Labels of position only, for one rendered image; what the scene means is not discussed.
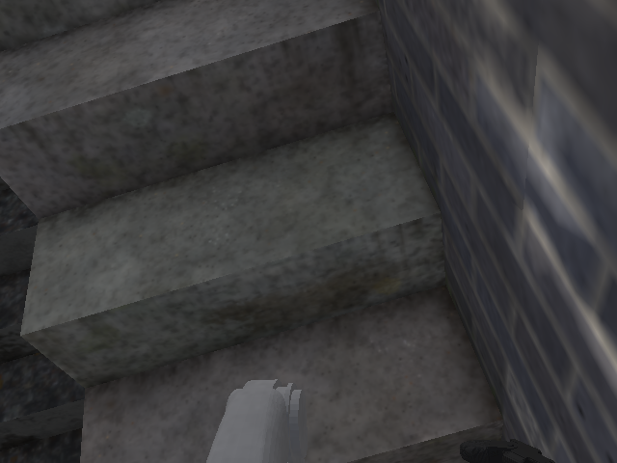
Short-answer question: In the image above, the robot left thigh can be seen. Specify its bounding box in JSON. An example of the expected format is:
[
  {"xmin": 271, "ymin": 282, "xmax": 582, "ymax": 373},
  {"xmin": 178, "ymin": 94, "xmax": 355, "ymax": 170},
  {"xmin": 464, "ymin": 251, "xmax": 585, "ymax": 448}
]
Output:
[{"xmin": 206, "ymin": 379, "xmax": 308, "ymax": 463}]

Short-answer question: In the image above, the robot right hand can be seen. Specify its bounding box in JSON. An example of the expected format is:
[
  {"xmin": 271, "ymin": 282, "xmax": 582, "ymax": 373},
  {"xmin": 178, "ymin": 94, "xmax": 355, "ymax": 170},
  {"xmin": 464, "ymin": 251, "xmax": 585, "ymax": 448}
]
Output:
[{"xmin": 460, "ymin": 439, "xmax": 555, "ymax": 463}]

